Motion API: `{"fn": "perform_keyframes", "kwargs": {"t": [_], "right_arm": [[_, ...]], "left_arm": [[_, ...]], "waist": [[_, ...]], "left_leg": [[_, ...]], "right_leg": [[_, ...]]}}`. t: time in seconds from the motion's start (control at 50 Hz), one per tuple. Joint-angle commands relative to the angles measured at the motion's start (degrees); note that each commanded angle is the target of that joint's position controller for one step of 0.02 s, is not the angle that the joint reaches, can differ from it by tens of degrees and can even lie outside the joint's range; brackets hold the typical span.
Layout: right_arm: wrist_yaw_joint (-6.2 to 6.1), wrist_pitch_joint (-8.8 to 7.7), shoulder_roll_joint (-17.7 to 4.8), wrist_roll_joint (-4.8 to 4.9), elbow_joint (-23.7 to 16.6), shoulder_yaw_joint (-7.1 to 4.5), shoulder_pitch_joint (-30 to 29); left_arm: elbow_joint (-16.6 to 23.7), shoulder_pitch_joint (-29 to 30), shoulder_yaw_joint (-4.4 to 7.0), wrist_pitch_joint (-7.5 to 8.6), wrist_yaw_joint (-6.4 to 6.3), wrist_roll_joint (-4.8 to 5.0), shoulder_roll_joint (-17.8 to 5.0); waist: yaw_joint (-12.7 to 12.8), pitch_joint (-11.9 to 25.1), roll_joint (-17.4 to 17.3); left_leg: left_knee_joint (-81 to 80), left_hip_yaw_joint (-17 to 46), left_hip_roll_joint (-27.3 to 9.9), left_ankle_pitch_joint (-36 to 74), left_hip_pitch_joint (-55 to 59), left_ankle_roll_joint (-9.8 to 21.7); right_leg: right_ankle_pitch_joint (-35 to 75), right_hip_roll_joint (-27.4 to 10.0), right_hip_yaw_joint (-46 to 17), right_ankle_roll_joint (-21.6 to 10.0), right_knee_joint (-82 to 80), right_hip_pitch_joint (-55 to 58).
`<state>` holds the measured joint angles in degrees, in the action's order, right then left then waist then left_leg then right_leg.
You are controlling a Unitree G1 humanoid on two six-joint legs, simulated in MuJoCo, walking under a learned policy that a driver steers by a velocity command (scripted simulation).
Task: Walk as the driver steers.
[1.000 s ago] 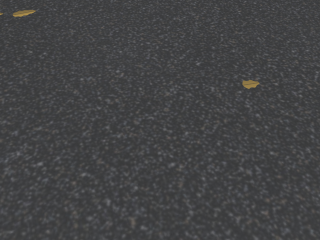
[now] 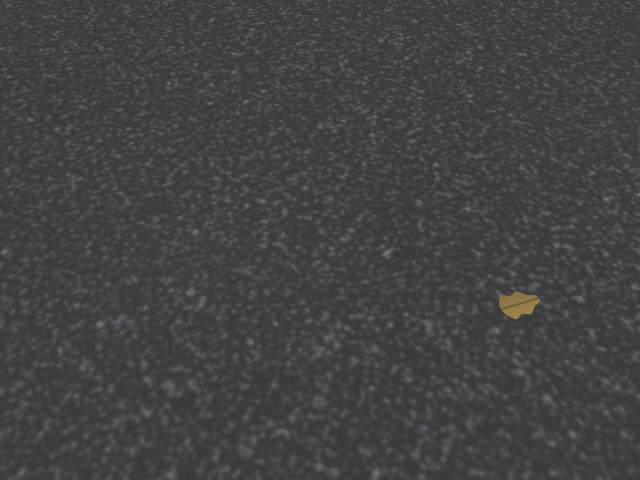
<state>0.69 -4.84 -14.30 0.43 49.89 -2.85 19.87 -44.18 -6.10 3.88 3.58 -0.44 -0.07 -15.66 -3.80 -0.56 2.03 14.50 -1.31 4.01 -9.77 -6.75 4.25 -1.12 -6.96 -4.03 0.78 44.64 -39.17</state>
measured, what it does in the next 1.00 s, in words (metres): walks ahead, turning left: right foot, then left foot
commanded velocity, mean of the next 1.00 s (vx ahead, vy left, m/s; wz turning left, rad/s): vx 0.50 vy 0.00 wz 0.50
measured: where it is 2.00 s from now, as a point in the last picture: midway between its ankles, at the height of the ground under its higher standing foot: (127, 276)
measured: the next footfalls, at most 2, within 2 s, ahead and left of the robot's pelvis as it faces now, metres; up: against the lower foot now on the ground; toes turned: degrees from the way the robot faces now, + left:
right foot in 0.20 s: +0.29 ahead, -0.15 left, +0.00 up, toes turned +7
left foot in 0.72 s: +0.48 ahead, +0.18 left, +0.00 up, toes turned +27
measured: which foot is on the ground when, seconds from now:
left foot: down 0.00-0.20, up 0.22-0.70, down 0.72-1.00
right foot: up 0.00-0.18, down 0.20-0.70, up 0.72-1.00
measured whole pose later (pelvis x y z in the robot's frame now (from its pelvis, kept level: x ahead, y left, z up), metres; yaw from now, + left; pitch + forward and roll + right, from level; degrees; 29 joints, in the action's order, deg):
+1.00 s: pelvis +0.50 +0.11 +0.00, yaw +33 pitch +2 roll -1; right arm 0.0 -2.7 -15.5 0.6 41.1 -3.8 19.1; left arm -43.3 -3.4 3.5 5.3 0.3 -0.7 -17.4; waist -2.9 -2.1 1.8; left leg 19.3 4.6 5.8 -11.0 -9.6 5.4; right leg -4.2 -5.8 -4.3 3.1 45.9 -38.4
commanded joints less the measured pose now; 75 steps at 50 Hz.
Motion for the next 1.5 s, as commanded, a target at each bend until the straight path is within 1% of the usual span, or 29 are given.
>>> {"fn": "perform_keyframes", "kwargs": {"t": [0.02, 0.1, 0.18, 0.2, 0.22, 0.24, 0.26, 0.3, 0.34, 0.52, 0.62, 0.66, 0.7, 0.72, 0.74, 0.76, 0.78, 0.8, 0.84, 1.02, 1.14, 1.2, 1.22, 1.24, 1.26, 1.28, 1.32, 1.4, 1.5], "right_arm": [[-0.79, -0.42, -10.3, 0.74, -2.9, -2.39, -0.5], [-1.21, 0.74, -10.5, 1.10, -1.6, -2.66, 2.7], [-1.72, 1.65, -10.2, 0.90, -2.2, -2.78, 0.9], [-1.55, 1.50, -7.2, 0.25, -3.6, -1.65, -0.5], [-1.50, 0.59, -2.2, 0.59, -5.4, -0.23, 5.8], [-1.43, -0.02, -5.5, 1.55, -5.3, -0.78, 5.4], [-1.39, 0.00, -10.0, 2.27, -6.0, -2.10, 1.5], [-1.43, 0.71, -9.1, 1.45, -7.2, -2.40, -3.2], [-1.11, 2.05, -7.0, 1.39, -7.5, -2.56, -2.3], [0.86, 2.94, -3.9, 0.89, -12.3, -1.40, -13.3], [2.36, 3.25, -4.8, 0.87, -16.0, -1.38, -19.7], [2.55, 3.51, -6.6, 0.64, -16.4, -2.28, -17.4], [1.95, 3.76, -11.1, 0.92, -12.7, -5.12, -2.7], [0.67, 4.33, -16.5, 1.18, -10.5, -7.19, 6.4], [0.64, 3.57, -22.2, 1.47, -11.6, -7.35, 3.1], [1.07, 2.72, -16.6, 1.01, -13.1, -5.77, 4.8], [1.22, 1.85, -13.8, 0.48, -12.6, -4.87, 2.7], [1.11, 1.45, -12.3, 0.61, -12.9, -4.37, -0.7], [0.64, 1.42, -9.4, -0.30, -14.7, -3.27, -6.7], [-1.42, 1.00, -10.5, 0.36, -11.9, -3.38, -1.3], [-1.46, 1.61, -11.0, 0.46, -8.6, -3.49, 3.1], [-1.60, 2.37, -10.5, 0.37, -8.8, -3.20, 1.1], [-1.61, 2.38, -8.7, -0.23, -10.0, -2.25, 0.3], [-1.50, 1.54, -4.8, 0.49, -10.3, -1.08, 8.0], [-1.37, 0.82, -6.4, 0.81, -10.1, -0.94, 7.4], [-1.09, 0.54, -10.3, 1.66, -11.0, -1.99, 1.6], [-0.96, 0.26, -9.8, 0.44, -12.8, -1.89, -5.6], [-0.92, 1.11, -6.3, 0.01, -11.9, -1.51, -3.2], [-0.62, 0.47, -4.2, -0.30, -14.1, -0.44, -12.1]], "left_arm": [[4.2, 5.5, 0.09, 1.22, 0.47, 0.22, -1.9], [6.1, 11.3, 0.02, 2.38, 1.75, 0.85, -3.0], [3.2, 0.1, 1.99, 3.55, 1.62, 0.70, -7.7], [1.7, -9.7, 3.08, 3.83, 1.09, -0.38, -11.0], [0.5, -15.9, 4.47, 3.05, 0.69, -0.81, -16.0], [0.3, -16.6, 3.35, 2.56, 0.80, -0.24, -11.8], [0.8, -13.2, 2.16, 2.37, 0.67, 0.06, -8.0], [0.8, -6.8, 1.00, 2.11, 0.74, -0.13, -4.6], [0.3, -3.6, 0.76, 2.52, 0.83, -0.53, -3.6], [-2.9, -6.0, 2.35, 2.54, -0.24, -0.22, -8.6], [-4.6, -9.6, 3.24, 0.87, -0.27, 1.20, -11.3], [-4.5, -9.0, 3.74, 0.08, -0.44, 1.76, -13.1], [-4.1, -8.1, 3.54, -0.81, -0.74, 2.00, -12.9], [-3.0, -9.4, 2.33, -0.51, -0.84, 0.13, -9.9], [0.7, -13.7, -0.27, 1.33, 0.06, -1.46, -2.0], [1.2, -6.5, 0.59, 3.46, 0.76, 1.14, -7.4], [2.7, -2.1, 1.11, 4.45, 1.06, 2.88, -9.4], [2.3, -2.1, 0.80, 4.89, 0.62, 1.93, -8.5], [1.3, -3.9, 1.45, 4.04, 0.26, 0.06, -9.0], [4.6, 7.1, -0.58, 2.47, 1.47, -0.25, -3.6], [6.9, 10.8, -0.04, 3.50, 2.84, 0.28, -6.4], [4.1, 0.1, 1.55, 3.99, 2.56, -0.08, -9.1], [2.7, -9.3, 2.32, 4.10, 2.28, -0.79, -11.8], [1.1, -16.9, 3.75, 3.52, 2.14, -1.14, -16.4], [-0.2, -18.4, 2.70, 3.19, 2.67, 0.67, -12.3], [0.3, -14.8, 1.71, 2.86, 2.41, 1.30, -9.1], [1.5, -8.1, 0.59, 2.05, 2.10, 0.04, -6.7], [0.8, -6.8, 0.16, 2.78, 1.92, -0.06, -6.3], [-1.0, -9.9, 0.80, 2.26, 1.09, 0.74, -9.0]], "waist": [[0.4, -1.1, -5.3], [-1.0, -2.1, -6.2], [5.7, 3.7, -7.9], [10.2, 11.7, -4.7], [9.1, 20.7, 9.6], [9.7, 22.1, 13.6], [9.8, 13.7, 8.5], [7.2, 4.7, 3.9], [4.4, 1.5, 5.7], [6.3, -2.3, 1.0], [7.7, -4.4, 0.9], [5.3, -1.9, 2.6], [-3.0, 6.1, 1.6], [-5.9, 11.4, -6.2], [1.8, 17.0, -19.7], [-3.3, 20.6, -11.4], [-3.2, 12.5, -8.8], [-0.6, 8.8, -4.2], [3.8, 5.0, -4.7], [0.4, 0.4, -6.3], [-0.8, -2.0, -7.5], [5.1, 3.8, -8.2], [9.3, 12.0, -5.5], [8.3, 21.0, 8.8], [9.2, 21.0, 13.2], [9.6, 11.6, 7.2], [7.1, 1.9, 0.7], [3.6, 0.8, 3.2], [6.0, -0.5, 1.3]], "left_leg": [[-5.7, 9.2, -13.2, 9.7, -2.9, 7.5], [-1.0, 13.1, -15.3, 7.7, 1.5, 7.5], [11.2, 14.7, -13.5, 15.4, 0.8, 4.4], [25.6, 12.1, -9.7, 10.8, -7.2, 2.2], [46.2, 4.7, -1.5, -10.9, -28.8, -2.2], [56.1, 8.7, -2.9, -24.1, -36.9, -2.7], [59.4, 9.4, -5.8, -19.9, -40.2, -2.5], [56.7, 7.4, -9.6, -11.8, -37.7, -2.8], [53.5, 7.4, -11.8, -8.1, -32.8, -3.1], [31.4, 3.3, -11.3, 11.0, -32.0, -3.8], [23.5, -0.3, -9.6, 5.4, -32.0, -1.1], [22.5, -3.5, -6.3, -0.7, -25.9, 1.1], [18.0, -6.1, -0.5, 0.9, -5.2, 4.6], [16.9, 6.8, -7.7, 1.9, 12.7, 8.2], [8.9, 40.4, -21.0, -9.8, 28.5, 19.1], [1.7, 47.3, -23.0, -14.6, 29.4, 18.8], [1.4, 39.3, -21.7, -9.4, 23.9, 16.1], [2.0, 32.7, -19.3, -3.5, 15.7, 14.3], [0.5, 24.3, -15.6, 6.7, 2.7, 12.4], [-2.3, 12.9, -10.0, 8.9, -7.0, 8.5], [3.2, 18.3, -15.6, 10.9, 4.5, 7.6], [15.0, 15.9, -12.4, 30.4, 5.7, 5.0], [28.6, 13.2, -9.3, 25.5, -1.6, 2.9], [50.7, 8.0, -0.3, 2.0, -23.1, -2.3], [58.1, 11.3, 1.1, -23.0, -33.4, -2.7], [61.6, 11.7, -2.6, -19.6, -38.5, -2.4], [55.9, 7.5, -7.5, -11.4, -36.8, -2.2], [47.1, 5.7, -10.7, -6.0, -30.5, -3.5], [29.2, 3.4, -10.4, 9.0, -30.5, -5.1]], "right_leg": [[7.0, 2.6, 1.7, 1.1, -9.2, 4.5], [4.0, 4.4, 1.1, 0.7, -15.8, 6.1], [-2.0, 5.7, 2.3, -2.9, -20.8, 24.5], [-1.5, -1.6, -3.9, -6.5, -17.9, 40.5], [-8.2, -15.6, -25.1, -14.3, -19.5, 62.8], [-17.7, -18.0, -36.3, -16.3, -25.0, 62.6], [-21.0, -15.8, -28.6, -13.8, -26.6, 55.5], [-14.7, -11.3, -16.3, -11.3, -30.3, 41.3], [-9.5, -8.8, -8.9, -10.5, -34.1, 33.1], [3.3, -7.6, 9.7, -10.0, -37.3, 33.4], [7.8, -10.4, 13.0, -8.2, -33.8, 42.0], [25.4, -10.4, 15.0, -7.0, -26.6, 44.0], [35.5, -7.3, 18.1, -4.5, -6.2, 39.0], [15.9, -4.6, 18.5, -1.5, 12.6, 23.7], [-32.8, 7.4, 10.4, 1.7, 30.7, -0.7], [-32.3, 6.8, -0.4, 0.6, 35.4, -6.8], [-26.7, 4.5, 0.1, -0.9, 34.0, -10.7], [-21.9, 2.0, -0.2, -1.5, 29.3, -7.8], [-17.1, -0.7, -0.8, -0.9, 21.8, 0.7], [8.9, 3.8, 2.4, 2.5, -9.0, 8.4], [2.2, 4.7, 1.7, -1.4, -16.0, 5.7], [-0.7, 7.3, 4.9, -5.2, -18.9, 20.8], [1.9, 0.5, -1.8, -9.0, -16.0, 36.5], [-7.6, -12.0, -25.5, -18.3, -18.0, 59.0], [-20.4, -15.1, -39.8, -19.6, -26.7, 61.4], [-26.9, -13.7, -33.6, -16.8, -28.0, 54.4], [-19.4, -9.3, -21.6, -14.5, -31.1, 38.7], [-4.6, -5.3, -11.4, -14.6, -35.3, 29.7], [5.2, -2.8, -2.7, -13.0, -36.7, 30.5]]}}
